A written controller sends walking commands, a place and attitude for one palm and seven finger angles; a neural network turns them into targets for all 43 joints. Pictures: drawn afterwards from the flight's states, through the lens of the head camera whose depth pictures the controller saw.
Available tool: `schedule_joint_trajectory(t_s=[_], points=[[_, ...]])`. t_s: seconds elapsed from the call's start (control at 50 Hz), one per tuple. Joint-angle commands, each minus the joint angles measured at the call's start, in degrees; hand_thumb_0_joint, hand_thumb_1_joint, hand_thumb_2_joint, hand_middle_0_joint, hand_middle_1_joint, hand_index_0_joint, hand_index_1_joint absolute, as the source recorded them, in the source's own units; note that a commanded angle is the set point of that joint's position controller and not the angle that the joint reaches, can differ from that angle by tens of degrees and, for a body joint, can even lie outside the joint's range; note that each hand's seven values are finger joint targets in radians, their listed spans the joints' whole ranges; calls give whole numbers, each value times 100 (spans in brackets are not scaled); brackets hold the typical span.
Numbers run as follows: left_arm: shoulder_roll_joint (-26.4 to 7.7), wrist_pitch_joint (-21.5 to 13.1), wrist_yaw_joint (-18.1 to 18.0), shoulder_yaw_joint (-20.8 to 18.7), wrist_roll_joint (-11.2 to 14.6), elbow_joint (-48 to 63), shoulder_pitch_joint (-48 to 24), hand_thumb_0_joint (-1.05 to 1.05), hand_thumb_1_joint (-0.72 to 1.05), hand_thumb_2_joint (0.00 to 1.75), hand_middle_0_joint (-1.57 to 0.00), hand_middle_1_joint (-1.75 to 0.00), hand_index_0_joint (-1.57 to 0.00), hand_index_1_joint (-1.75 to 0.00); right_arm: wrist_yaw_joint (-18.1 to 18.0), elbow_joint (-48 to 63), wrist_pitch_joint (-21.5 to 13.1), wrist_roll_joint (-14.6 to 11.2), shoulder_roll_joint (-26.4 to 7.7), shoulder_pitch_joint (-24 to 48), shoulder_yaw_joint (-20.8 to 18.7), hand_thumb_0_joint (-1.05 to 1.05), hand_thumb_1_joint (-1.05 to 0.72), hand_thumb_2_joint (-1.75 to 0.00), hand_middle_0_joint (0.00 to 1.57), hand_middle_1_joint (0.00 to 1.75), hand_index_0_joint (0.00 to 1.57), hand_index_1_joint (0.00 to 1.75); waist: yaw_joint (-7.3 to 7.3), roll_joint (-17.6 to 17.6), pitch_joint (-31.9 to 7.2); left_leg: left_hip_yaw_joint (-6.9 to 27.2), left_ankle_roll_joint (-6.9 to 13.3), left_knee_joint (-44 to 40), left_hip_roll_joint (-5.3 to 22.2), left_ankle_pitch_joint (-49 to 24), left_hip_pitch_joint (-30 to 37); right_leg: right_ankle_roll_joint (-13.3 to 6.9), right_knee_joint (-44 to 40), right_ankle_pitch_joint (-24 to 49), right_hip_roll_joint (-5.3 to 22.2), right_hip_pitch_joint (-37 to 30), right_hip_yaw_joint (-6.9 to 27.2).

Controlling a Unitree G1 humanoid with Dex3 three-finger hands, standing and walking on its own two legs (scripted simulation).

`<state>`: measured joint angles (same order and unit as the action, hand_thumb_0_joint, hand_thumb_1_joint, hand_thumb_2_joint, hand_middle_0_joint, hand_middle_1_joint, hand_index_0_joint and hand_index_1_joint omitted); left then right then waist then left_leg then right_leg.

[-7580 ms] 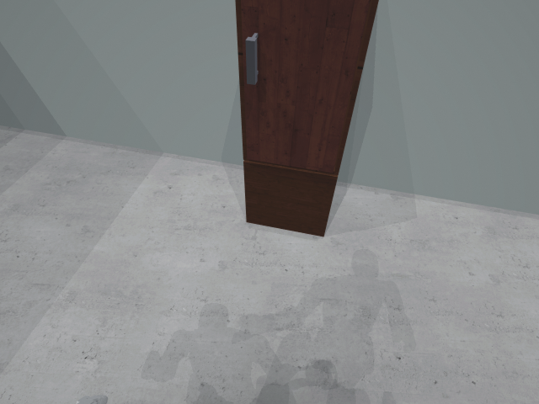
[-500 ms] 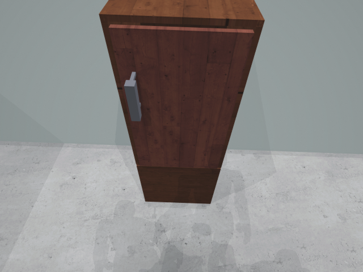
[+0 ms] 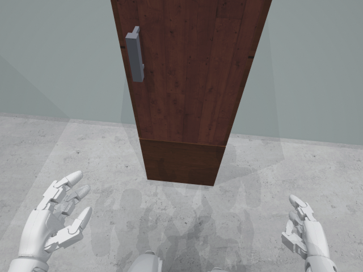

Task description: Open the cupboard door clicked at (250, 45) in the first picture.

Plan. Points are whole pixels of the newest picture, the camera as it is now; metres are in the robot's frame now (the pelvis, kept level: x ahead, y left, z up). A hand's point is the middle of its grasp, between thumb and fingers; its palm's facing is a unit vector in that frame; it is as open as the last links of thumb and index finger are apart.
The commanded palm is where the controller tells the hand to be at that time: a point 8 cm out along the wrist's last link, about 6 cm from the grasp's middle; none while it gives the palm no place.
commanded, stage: raise the hand with hooked fingers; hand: left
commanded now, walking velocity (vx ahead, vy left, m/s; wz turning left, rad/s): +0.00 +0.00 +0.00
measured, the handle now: (137, 54) +0.62 +0.18 +0.14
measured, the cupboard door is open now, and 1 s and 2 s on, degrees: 0 0 0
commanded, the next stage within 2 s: move the hooked fingers beside the handle in 1.66 s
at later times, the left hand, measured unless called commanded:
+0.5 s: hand (53, 186) +0.25 +0.27 +0.09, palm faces -0.01 -1.00 -0.04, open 11.7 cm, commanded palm +0.22 +0.32 +0.10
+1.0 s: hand (23, 151) +0.28 +0.31 +0.15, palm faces +0.03 -1.00 -0.04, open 13.9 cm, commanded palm +0.26 +0.36 +0.15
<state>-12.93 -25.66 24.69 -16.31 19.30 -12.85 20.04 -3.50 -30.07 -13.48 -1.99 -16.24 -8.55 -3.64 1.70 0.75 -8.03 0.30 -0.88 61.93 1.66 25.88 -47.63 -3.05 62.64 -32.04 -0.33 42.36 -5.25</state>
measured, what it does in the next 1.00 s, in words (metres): rises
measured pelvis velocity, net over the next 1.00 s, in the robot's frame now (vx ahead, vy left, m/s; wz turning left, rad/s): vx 0.01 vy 0.05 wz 0.01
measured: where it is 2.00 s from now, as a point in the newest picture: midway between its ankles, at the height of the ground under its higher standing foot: outside the picture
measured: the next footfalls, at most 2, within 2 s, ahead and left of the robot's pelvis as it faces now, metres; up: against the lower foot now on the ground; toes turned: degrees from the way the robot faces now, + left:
none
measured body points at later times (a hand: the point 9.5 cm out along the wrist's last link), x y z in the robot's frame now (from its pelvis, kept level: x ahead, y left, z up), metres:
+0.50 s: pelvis +0.00 +0.04 +0.03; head +0.03 +0.05 +0.48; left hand +0.24 +0.32 +0.09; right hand +0.13 -0.22 -0.05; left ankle +0.05 +0.13 -0.66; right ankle -0.01 -0.08 -0.66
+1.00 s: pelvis +0.01 +0.05 +0.05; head +0.02 +0.06 +0.50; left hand +0.27 +0.37 +0.15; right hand +0.19 -0.18 -0.01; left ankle +0.05 +0.13 -0.66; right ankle -0.01 -0.08 -0.66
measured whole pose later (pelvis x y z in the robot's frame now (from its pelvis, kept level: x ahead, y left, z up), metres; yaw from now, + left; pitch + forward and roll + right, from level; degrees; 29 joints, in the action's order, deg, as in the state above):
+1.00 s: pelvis +0.01 +0.05 +0.05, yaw +0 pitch +4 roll -3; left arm -22.9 -8.1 25.0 -21.3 18.5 -15.3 -0.1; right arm -5.5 -33.3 -12.7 -2.7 -14.1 -13.9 4.2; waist 1.3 -1.4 -3.4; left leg -0.7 3.1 44.0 -0.2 18.9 -29.1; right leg 0.9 39.7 -21.6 0.7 21.9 -4.3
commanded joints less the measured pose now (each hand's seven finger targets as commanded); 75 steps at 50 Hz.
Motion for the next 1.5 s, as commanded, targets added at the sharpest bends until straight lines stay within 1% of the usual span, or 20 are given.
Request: schedule_joint_trajectory(t_s=[0.0,0.08,0.14,0.2,0.3,0.34,0.4,0.44,0.66,0.74,0.9,0.94,0.98,1.12,1.16,1.18,1.22,1.28,1.3,1.48], points=[[-1237,-644,-134,-194,126,2296,-1890,0,36,67,-24,-64,-24,-64,-198,580,-328,39,-510,-278,35,0,-90,-90,20,30,20,30,-525,-252,-781,51,318,-349,-71,-755,689,359,-1737,752,73,-248,1246],[-1412,-215,32,-179,61,1687,-1651,0,27,63,-25,-70,-25,-70,-286,406,-418,-24,-599,-283,127,0,-90,-90,20,30,20,30,-447,-663,-518,148,325,-699,-58,-640,877,242,-1916,430,-9,-226,1001],[-1572,281,50,-489,166,1476,-1281,0,20,60,-25,-75,-25,-75,-284,490,-427,-43,-579,-246,161,0,-90,-90,20,30,20,30,-200,-561,-882,168,311,-980,-94,-859,1109,261,-2023,645,13,-691,904],[-1624,597,-78,-794,291,1128,-962,0,13,57,-25,-80,-25,-80,-235,506,-393,-30,-527,-170,188,0,-90,-90,20,30,20,30,-26,-247,-752,212,279,-1240,-106,-1011,1141,259,-2078,838,-35,-907,734],[-1542,462,-319,-727,233,1281,-1099,0,1,52,-26,-87,-26,-87,-143,539,-424,0,-578,-258,193,0,-90,-90,20,30,20,30,-73,-211,-591,209,263,-1578,-112,-916,1394,245,-2073,793,-119,-805,432],[-1522,333,-366,-651,174,1497,-1187,0,-3,50,-27,-90,-27,-90,-115,529,-473,-9,-597,-351,189,0,-90,-90,20,30,20,30,-89,-432,-760,212,262,-1714,-100,-943,1685,223,-2020,924,-136,-818,301],[-1560,327,-386,-646,155,1451,-1190,0,-10,47,-27,-94,-27,-94,-108,496,-507,-14,-660,-419,176,0,-90,-90,20,30,20,30,-137,-257,-694,256,268,-1815,-84,-971,1819,215,-2028,1076,-181,-805,202],[-1568,325,-393,-598,128,1654,-1407,0,-15,45,-27,-98,-27,-98,-116,481,-526,-30,-672,-442,178,0,-90,-90,20,30,20,30,-178,-492,-777,295,246,-1934,-67,-974,2054,206,-2011,1150,-165,-801,134],[-1764,808,-440,-644,20,1703,-2097,0,-41,34,-29,-114,-29,-114,-166,467,-411,-65,-694,-384,265,0,-90,-90,20,30,20,30,-146,-914,-636,586,110,-2490,32,-1242,2816,146,-2237,1520,-181,-1112,-5],[-1889,1086,-316,-708,19,1402,-2508,0,-50,30,-30,-120,-30,-120,-207,471,-315,-79,-715,-365,303,0,-90,-90,20,30,20,30,-177,-677,-484,625,99,-2649,34,-1207,2901,149,-2402,1579,-206,-1232,-17],[-2264,1365,-14,-988,87,951,-3224,0,-50,30,-30,-120,-30,-120,-278,453,-227,-74,-724,-317,384,0,-90,-90,20,30,20,30,-137,-659,-518,511,132,-2742,-37,-1508,3166,113,-2720,1836,-233,-1589,41],[-2319,1387,72,-1003,98,909,-3456,0,-50,30,-30,-120,-30,-120,-292,428,-223,-94,-716,-293,383,0,-90,-90,20,30,20,30,-167,-819,-541,476,137,-2767,-44,-1567,3274,111,-2783,1878,-209,-1612,61],[-2416,1443,124,-1084,104,724,-3530,0,-50,30,-30,-120,-30,-120,-311,420,-210,-93,-720,-311,392,0,-90,-90,20,30,20,30,-167,-649,-553,478,155,-2803,-49,-1537,3267,124,-2844,1874,-203,-1657,59],[-2849,1518,317,-1357,158,520,-4044,0,-50,30,-30,-120,-30,-120,-329,426,-207,-107,-750,-345,389,0,-90,-90,20,30,20,30,-132,-687,-679,380,209,-2838,-109,-1756,3399,106,-3020,2104,-207,-1941,125],[-2719,1551,372,-1299,192,297,-3900,0,-50,30,-30,-120,-30,-120,-326,399,-213,-121,-744,-366,380,0,-90,-90,20,30,20,30,-135,-720,-610,332,215,-2837,-118,-1756,3385,115,-3054,2131,-196,-1940,135],[-2635,1591,398,-1274,225,109,-3770,0,-50,30,-30,-120,-30,-120,-323,391,-205,-123,-757,-392,370,0,-90,-90,20,30,20,30,-132,-495,-525,328,225,-2838,-125,-1743,3278,125,-3060,2159,-194,-1938,125],[-2569,1649,478,-1184,245,-69,-3707,0,-50,30,-30,-120,-30,-120,-296,420,-191,-147,-779,-404,363,0,-90,-90,20,30,20,30,-116,-430,-389,265,243,-2817,-151,-1707,3137,128,-3090,2189,-188,-1929,173],[-2727,1588,435,-1274,193,201,-3821,0,-50,30,-30,-120,-30,-120,-261,454,-185,-135,-779,-420,326,0,-90,-90,20,30,20,30,-97,-662,-590,230,254,-2785,-163,-1793,3230,132,-3064,2240,-157,-1958,207],[-2832,1563,414,-1377,204,230,-3832,0,-50,30,-30,-120,-30,-120,-255,472,-179,-104,-782,-436,333,0,-90,-90,20,30,20,30,-56,-560,-603,221,251,-2765,-168,-1856,3207,114,-3043,2302,-178,-2058,220],[-2765,1324,269,-1381,175,318,-3893,0,-50,30,-30,-120,-30,-120,-288,408,-189,-127,-738,-436,320,0,-90,-90,20,30,20,30,-140,-607,-611,141,285,-2759,-162,-1731,3247,179,-3101,2250,-146,-2009,307]])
